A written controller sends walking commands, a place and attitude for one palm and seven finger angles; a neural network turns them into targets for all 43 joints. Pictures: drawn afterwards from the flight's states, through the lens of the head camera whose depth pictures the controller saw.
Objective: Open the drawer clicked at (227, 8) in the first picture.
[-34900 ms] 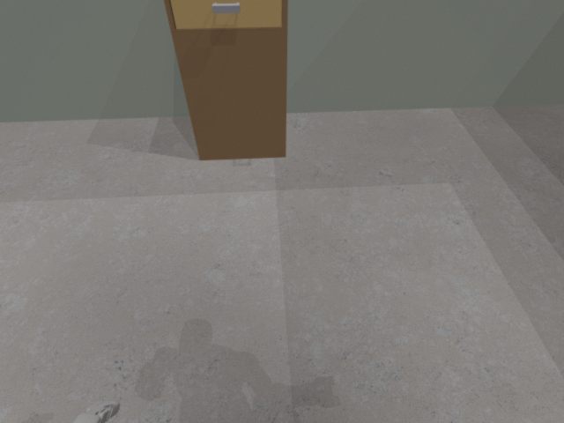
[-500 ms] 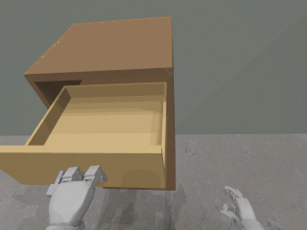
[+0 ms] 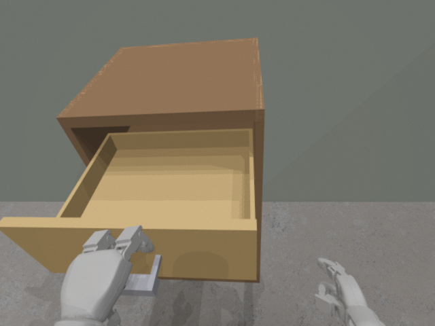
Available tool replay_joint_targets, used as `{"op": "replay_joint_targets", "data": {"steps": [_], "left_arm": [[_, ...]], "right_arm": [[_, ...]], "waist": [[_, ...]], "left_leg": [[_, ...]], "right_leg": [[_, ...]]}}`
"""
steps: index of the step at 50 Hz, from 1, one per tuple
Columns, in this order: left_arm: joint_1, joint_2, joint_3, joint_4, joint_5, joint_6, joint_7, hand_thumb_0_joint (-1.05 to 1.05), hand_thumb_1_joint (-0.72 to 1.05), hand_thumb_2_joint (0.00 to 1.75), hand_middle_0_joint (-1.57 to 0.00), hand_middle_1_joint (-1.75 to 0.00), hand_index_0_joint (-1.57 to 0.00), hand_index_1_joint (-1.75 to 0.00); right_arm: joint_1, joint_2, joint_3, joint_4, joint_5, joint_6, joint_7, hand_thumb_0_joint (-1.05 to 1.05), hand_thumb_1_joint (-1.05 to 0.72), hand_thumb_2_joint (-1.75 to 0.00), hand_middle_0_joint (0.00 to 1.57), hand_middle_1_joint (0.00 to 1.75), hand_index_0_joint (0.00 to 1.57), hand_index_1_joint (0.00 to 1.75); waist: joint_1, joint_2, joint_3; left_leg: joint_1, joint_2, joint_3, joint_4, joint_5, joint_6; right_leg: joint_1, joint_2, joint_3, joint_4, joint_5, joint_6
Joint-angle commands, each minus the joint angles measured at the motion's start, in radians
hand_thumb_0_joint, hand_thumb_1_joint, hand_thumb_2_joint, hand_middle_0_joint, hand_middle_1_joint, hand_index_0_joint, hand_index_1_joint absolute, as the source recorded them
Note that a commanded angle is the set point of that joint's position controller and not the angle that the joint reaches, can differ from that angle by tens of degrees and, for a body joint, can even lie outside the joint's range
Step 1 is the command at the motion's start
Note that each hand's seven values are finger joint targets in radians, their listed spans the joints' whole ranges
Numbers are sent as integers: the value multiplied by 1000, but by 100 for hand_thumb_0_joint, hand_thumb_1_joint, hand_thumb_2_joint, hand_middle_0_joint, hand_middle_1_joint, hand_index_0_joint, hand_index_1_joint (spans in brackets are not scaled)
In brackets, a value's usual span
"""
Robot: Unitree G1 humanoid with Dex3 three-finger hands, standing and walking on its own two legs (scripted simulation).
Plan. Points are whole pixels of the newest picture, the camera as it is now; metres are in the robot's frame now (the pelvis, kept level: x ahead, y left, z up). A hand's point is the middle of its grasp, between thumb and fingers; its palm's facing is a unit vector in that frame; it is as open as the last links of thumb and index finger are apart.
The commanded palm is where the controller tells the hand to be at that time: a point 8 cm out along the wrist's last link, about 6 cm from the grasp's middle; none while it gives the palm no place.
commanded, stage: lift the hand off the handle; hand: left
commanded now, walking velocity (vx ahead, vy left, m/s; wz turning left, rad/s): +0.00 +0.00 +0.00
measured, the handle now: (130, 271) +0.19 +0.20 +0.04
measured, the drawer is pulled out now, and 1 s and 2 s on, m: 0.28 0.28 0.28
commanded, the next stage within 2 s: draw the hand back to the body in 0.64 s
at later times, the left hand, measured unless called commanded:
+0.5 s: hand (107, 236) +0.17 +0.17 +0.19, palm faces +0.34 -0.32 -0.89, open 13.8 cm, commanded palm +0.11 +0.17 +0.24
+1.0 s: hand (95, 246) +0.16 +0.19 +0.18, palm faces +0.26 -0.27 -0.93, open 13.9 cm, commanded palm +0.11 +0.19 +0.24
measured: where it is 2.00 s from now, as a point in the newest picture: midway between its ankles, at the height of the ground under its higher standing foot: outside the picture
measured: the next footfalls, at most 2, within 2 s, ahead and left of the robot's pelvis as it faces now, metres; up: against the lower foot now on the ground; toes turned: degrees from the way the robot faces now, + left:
none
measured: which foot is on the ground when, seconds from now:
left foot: down 0.00-1.00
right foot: down 0.00-1.00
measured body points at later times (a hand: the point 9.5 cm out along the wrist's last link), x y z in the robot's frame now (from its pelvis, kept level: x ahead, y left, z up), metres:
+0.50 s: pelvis -0.02 +0.02 +0.01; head -0.06 -0.04 +0.45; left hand +0.15 +0.18 +0.24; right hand +0.23 -0.15 -0.06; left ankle +0.00 +0.09 -0.72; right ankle -0.02 -0.08 -0.72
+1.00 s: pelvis -0.03 +0.00 +0.01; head -0.07 -0.05 +0.46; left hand +0.14 +0.20 +0.23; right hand +0.20 -0.19 -0.07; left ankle +0.00 +0.09 -0.72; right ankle -0.02 -0.08 -0.72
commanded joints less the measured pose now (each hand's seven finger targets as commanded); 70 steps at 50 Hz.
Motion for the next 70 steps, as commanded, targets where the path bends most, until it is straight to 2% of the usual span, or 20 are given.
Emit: {"op": "replay_joint_targets", "data": {"steps": [1, 10, 16, 24, 30, 32, 36, 40, 42, 45, 49, 50, 54, 55, 58, 60, 67, 68, 69, 70], "left_arm": [[-186, 120, 127, -346, 39, 7, 52, 0, -50, 30, -30, -120, -30, -120], [-260, 132, 110, -463, 10, 66, -3, 0, -50, 30, -30, -120, -30, -120], [-325, 103, 67, -487, 2, 113, -59, 0, -50, 30, -30, -120, -30, -120], [-378, 97, 100, -381, -103, 159, -146, 0, -50, 30, -30, -120, -30, -120], [-427, 113, 120, -429, -161, 175, -153, 0, -50, 30, -30, -120, -30, -120], [-459, 75, 74, -413, -134, 168, -158, 0, -50, 30, -30, -120, -30, -120], [-454, 127, 140, -431, -129, 159, -136, 0, -50, 30, -30, -120, -30, -120], [-449, 206, 241, -366, -155, 150, -126, 0, -50, 30, -30, -120, -30, -120], [-438, 171, 210, -327, -131, 144, -132, 0, -50, 30, -30, -120, -30, -120], [-415, 198, 236, -351, -157, 143, -141, 0, -50, 30, -30, -120, -30, -120], [-428, 190, 207, -342, -126, 134, -159, 0, -50, 30, -30, -120, -30, -120], [-428, 220, 241, -370, -147, 137, -154, 0, -50, 30, -30, -120, -30, -120], [-381, 268, 294, -327, -114, 127, -158, 0, -50, 30, -30, -120, -30, -120], [-384, 310, 348, -340, -138, 130, -153, 0, -50, 30, -30, -120, -30, -120], [-339, 267, 320, -296, -119, 119, -170, 0, -50, 30, -30, -120, -30, -120], [-343, 281, 332, -319, -149, 127, -180, 0, -50, 30, -30, -120, -30, -120], [-316, 324, 355, -330, -131, 112, -212, 0, -50, 30, -30, -120, -30, -120], [-325, -77, 329, -448, -930, -47, -192, 0, -47, 32, -30, -118, -30, -118], [-157, 54, 415, -310, -951, -110, -167, 0, -43, 33, -29, -115, -29, -115], [-114, 72, 449, -307, -959, -129, -150, 0, -40, 34, -29, -113, -29, -113]], "right_arm": [[-195, -73, -7, -199, 2, -46, 7, 0, -90, -90, 20, 30, 20, 30], [-241, -78, 12, -224, 26, -25, 19, 0, -90, -90, 20, 30, 20, 30], [-244, -62, 21, -225, 34, -4, 34, 0, -90, -90, 20, 30, 20, 30], [-284, -60, 22, -211, 52, 48, 49, 0, -90, -90, 20, 30, 20, 30], [-307, -76, 24, -230, 68, 46, 54, 0, -90, -90, 20, 30, 20, 30], [-296, -63, 23, -218, 55, 47, 56, 0, -90, -90, 20, 30, 20, 30], [-292, -63, 29, -226, 52, 39, 49, 0, -90, -90, 20, 30, 20, 30], [-299, -77, 24, -201, 56, 37, 35, 0, -90, -90, 20, 30, 20, 30], [-297, -64, 22, -192, 47, 29, 34, 0, -90, -90, 20, 30, 20, 30], [-304, -81, 20, -194, 60, 17, 30, 0, -90, -90, 20, 30, 20, 30], [-287, -80, 17, -183, 47, 1, 17, 0, -90, -90, 20, 30, 20, 30], [-299, -86, 19, -191, 61, -8, 13, 0, -90, -90, 20, 30, 20, 30], [-280, -87, 23, -174, 43, -5, 1, 0, -90, -90, 20, 30, 20, 30], [-300, -96, 26, -177, 55, -9, -4, 0, -90, -90, 20, 30, 20, 30], [-279, -91, 25, -163, 44, -6, -1, 0, -90, -90, 20, 30, 20, 30], [-305, -99, 27, -173, 60, -10, -3, 0, -90, -90, 20, 30, 20, 30], [-277, -104, 32, -182, 48, -9, -28, 0, -90, -90, 20, 30, 20, 30], [-210, -6, 25, -262, 46, -98, -47, 0, -90, -90, 20, 30, 20, 30], [-169, -45, 25, -213, 34, -155, -66, 0, -90, -90, 20, 30, 20, 30], [-179, -60, 33, -199, 36, -180, -69, 0, -90, -90, 20, 30, 20, 30]], "waist": [[-15, -102, -90], [-12, -39, -97], [-6, -74, -79], [-12, -150, 36], [-23, -32, 20], [-21, -66, 29], [-1, -83, -19], [-20, -99, 34], [-14, -102, 56], [-23, -49, 47], [-21, -98, 26], [-29, -54, 21], [-9, -131, 9], [-14, -84, 14], [-9, -105, 33], [-21, -43, 31], [-15, -94, -23], [-110, -239, 101], [-88, -274, 98], [-78, -143, 105]], "left_leg": [[189, 90, -3, -59, 276, -7], [206, 122, -33, -113, 272, -15], [199, 129, -33, -144, 271, -18], [194, 120, -2, -209, 236, -14], [178, 133, 4, -239, 146, -11], [184, 117, 5, -238, 154, -11], [178, 105, 15, -222, 147, -11], [179, 97, 20, -213, 109, -13], [187, 82, 21, -205, 129, -14], [195, 87, 19, -211, 128, -15], [214, 70, 16, -210, 159, -9], [211, 81, 12, -215, 137, -11], [209, 67, 12, -206, 201, -11], [202, 79, 8, -211, 176, -14], [209, 68, 6, -210, 222, -14], [212, 77, -1, -218, 206, -14], [232, 71, 0, -206, 289, -12], [266, 76, -34, -203, 220, 12], [275, 95, -38, -211, 191, 4], [270, 95, -43, -232, 163, -9]], "right_leg": [[-84, -99, 48, -151, 153, 23], [-36, -86, 19, -131, 118, 13], [-14, -93, -6, -133, 96, 19], [62, -98, -6, -207, 108, 44], [108, -82, -11, -195, 66, 39], [87, -83, 4, -216, 31, 36], [112, -90, 30, -232, 3, 36], [85, -96, 75, -291, -56, 37], [61, -103, 84, -306, -73, 33], [71, -102, 75, -306, -42, 34], [76, -110, 75, -326, -39, 43], [82, -106, 76, -318, -40, 38], [107, -117, 78, -325, 28, 45], [111, -113, 86, -325, 18, 40], [100, -113, 69, -320, 70, 40], [106, -107, 63, -314, 86, 38], [144, -119, 38, -295, 202, 50], [108, -102, -26, -323, 228, 45], [89, -100, -14, -315, 200, 44], [82, -95, 1, -310, 165, 35]]}}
